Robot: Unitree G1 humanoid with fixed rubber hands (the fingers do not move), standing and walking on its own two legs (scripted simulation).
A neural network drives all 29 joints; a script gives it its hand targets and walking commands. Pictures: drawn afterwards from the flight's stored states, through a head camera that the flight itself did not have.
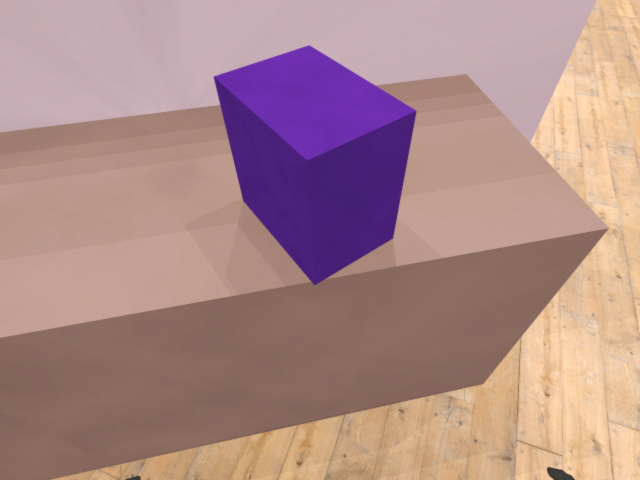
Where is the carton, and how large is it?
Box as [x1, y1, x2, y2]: [214, 45, 415, 284]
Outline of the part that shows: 309,45 214,76 243,200 310,280 315,284 392,238 415,116 415,110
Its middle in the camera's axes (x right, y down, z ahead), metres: -0.01 -0.13 +0.62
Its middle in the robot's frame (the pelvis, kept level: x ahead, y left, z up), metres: +0.55 +0.03 +0.08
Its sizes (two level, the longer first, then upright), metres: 0.240 0.166 0.245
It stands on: a pedestal, 0.74 m high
